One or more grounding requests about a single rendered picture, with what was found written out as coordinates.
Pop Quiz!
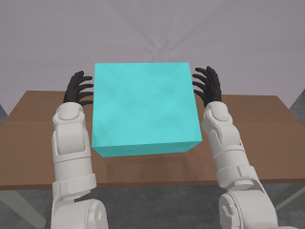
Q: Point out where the left robot forearm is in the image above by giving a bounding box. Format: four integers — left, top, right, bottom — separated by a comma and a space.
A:
51, 102, 97, 226

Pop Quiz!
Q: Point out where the robot right upper arm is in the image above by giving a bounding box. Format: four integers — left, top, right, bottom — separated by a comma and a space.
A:
218, 190, 298, 229

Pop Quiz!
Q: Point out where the carton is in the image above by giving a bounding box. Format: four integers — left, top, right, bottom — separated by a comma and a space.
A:
91, 62, 202, 157

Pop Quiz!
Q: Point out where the left robot hand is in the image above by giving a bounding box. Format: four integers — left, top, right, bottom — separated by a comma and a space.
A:
63, 71, 94, 107

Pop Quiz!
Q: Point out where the robot left upper arm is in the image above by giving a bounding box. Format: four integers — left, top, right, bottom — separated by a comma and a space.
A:
51, 198, 109, 229

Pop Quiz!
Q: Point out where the right robot hand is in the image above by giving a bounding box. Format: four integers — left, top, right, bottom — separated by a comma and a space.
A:
192, 66, 222, 108

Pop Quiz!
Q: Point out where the table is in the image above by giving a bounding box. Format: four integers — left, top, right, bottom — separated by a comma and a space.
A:
0, 91, 305, 229

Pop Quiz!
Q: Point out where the right robot forearm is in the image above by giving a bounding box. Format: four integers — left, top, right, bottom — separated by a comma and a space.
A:
201, 101, 278, 224

